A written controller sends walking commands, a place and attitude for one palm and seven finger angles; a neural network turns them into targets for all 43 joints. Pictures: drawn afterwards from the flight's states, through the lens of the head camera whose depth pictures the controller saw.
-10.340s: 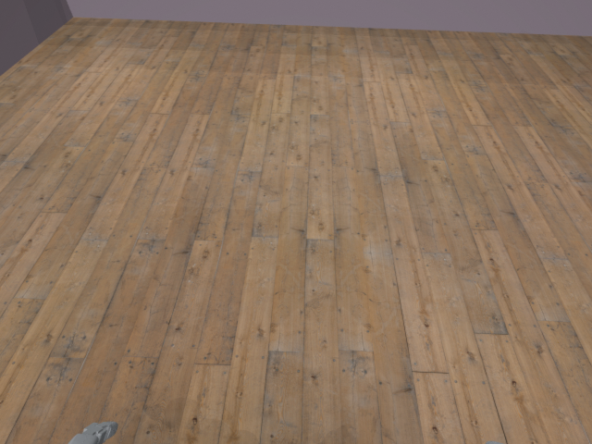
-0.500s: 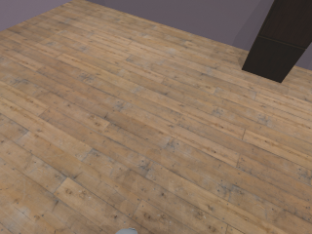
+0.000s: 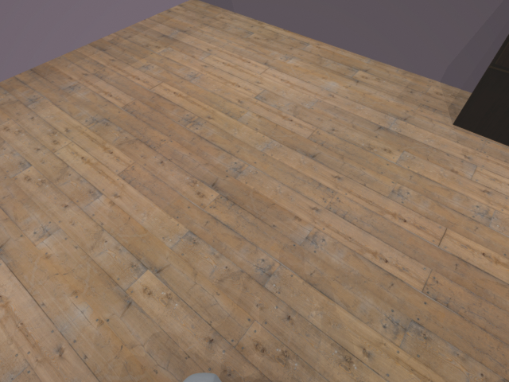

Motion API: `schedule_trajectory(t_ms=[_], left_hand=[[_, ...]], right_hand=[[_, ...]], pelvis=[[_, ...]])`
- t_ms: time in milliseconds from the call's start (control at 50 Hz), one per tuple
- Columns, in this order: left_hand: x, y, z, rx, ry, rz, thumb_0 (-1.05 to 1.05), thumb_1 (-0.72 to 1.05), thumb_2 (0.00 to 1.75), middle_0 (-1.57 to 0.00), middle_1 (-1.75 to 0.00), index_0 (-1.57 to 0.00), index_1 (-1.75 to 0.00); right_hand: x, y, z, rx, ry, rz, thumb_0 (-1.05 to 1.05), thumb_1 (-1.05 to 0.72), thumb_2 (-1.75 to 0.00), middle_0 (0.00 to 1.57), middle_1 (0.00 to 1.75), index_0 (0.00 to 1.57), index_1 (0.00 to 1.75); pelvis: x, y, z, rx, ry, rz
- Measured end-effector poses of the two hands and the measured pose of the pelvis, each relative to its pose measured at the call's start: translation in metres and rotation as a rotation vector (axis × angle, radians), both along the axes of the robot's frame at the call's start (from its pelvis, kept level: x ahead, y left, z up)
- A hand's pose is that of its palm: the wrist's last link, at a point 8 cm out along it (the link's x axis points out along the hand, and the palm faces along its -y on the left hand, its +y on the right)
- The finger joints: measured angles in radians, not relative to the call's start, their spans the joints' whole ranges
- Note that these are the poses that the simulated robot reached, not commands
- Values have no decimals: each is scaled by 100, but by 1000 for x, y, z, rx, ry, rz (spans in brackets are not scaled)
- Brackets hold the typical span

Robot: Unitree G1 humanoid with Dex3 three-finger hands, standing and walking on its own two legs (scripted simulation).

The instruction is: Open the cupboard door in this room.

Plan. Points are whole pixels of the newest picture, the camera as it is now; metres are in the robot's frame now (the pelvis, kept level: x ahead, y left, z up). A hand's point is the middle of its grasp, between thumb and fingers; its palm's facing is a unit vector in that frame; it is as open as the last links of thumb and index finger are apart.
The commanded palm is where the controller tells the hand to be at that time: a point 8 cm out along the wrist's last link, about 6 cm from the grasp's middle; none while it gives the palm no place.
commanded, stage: turn or walk to find it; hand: left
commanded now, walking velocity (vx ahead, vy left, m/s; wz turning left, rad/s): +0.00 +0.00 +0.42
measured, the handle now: out of the picture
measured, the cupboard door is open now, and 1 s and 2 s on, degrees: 0 0 0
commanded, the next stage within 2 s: none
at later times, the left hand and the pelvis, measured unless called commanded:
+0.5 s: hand out of the picture +0.03 +0.22 -0.15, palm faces +0.21 -0.93 -0.31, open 7.4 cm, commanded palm none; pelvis -0.02 -0.01 -0.01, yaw +11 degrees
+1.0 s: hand out of the picture -0.14 +0.19 -0.19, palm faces +0.45 -0.86 -0.24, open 7.4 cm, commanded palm none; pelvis -0.08 -0.01 -0.01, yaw +25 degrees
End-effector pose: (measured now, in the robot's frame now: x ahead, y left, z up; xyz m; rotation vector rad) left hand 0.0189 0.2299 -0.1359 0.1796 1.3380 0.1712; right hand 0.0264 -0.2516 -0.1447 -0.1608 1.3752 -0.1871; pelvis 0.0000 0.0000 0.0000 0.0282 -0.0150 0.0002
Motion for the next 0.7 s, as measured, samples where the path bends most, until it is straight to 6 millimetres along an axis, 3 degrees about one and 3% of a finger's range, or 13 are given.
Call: schedule_trajectory(t_ms=[120,180,340,500,700], left_hand=[[-25,27,-21,-19,32,78,0,91,90,-20,-30,-20,-30],[-33,43,-21,-3,54,98,1,91,90,-20,-30,-20,-30],[-14,61,3,48,-68,131,1,91,90,-19,-30,-20,-30],[-3,32,17,104,-187,143,0,91,90,-19,-30,-20,-30],[-62,-16,23,77,-125,249,1,91,90,-20,-30,-20,-30]], right_hand=[[41,17,2,-43,-64,108,1,-91,-90,20,30,19,30],[57,29,10,-47,-124,139,1,-91,-90,20,30,20,30],[68,42,18,-9,-175,196,0,-91,-90,21,30,20,30],[65,14,-6,51,-163,219,1,-91,-90,21,30,20,30],[56,-19,-3,35,-76,291,1,-91,-90,20,30,20,30]], pelvis=[[-4,20,-12,-17,15,62],[-9,25,-10,-15,11,67],[-17,20,1,-35,6,124],[-24,-12,-9,-11,6,189],[-35,-33,2,9,-10,296]])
